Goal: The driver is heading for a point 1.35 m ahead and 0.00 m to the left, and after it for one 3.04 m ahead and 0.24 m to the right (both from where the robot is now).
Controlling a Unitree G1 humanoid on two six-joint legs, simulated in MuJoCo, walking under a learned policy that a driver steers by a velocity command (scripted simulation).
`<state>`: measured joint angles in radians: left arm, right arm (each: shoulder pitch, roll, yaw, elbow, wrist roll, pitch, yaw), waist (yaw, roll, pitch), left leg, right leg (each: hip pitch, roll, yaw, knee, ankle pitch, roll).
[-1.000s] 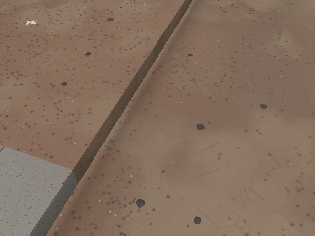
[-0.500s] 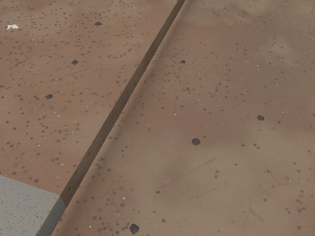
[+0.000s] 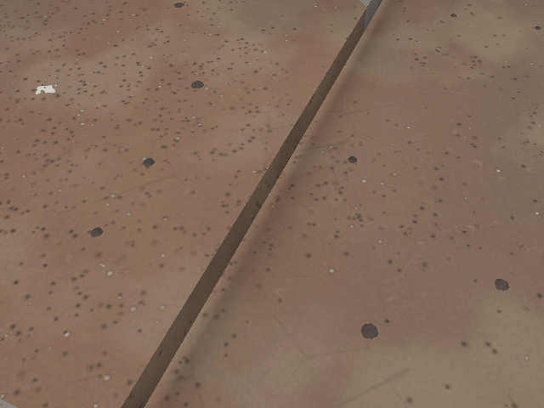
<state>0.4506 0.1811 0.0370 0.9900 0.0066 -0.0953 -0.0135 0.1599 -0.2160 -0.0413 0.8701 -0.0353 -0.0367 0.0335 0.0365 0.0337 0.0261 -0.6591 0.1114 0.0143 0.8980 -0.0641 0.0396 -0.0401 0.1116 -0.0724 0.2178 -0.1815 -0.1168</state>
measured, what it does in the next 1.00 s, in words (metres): walks ahead: left foot, then right foot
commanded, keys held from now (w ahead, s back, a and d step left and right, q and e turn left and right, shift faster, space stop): w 1.00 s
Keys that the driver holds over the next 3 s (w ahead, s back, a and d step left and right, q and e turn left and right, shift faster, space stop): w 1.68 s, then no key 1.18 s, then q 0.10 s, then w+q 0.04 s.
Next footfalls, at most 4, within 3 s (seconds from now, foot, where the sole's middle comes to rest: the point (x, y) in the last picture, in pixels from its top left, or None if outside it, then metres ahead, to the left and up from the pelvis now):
0.24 left None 0.32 0.11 -0.78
0.80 right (330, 364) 0.62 -0.07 -0.78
1.36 left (270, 274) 0.89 0.09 -0.78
1.88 right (334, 203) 1.16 -0.11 -0.78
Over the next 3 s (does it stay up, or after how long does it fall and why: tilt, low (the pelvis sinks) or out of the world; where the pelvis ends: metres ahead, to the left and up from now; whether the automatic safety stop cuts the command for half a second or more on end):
stays up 1.08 -0.06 -0.01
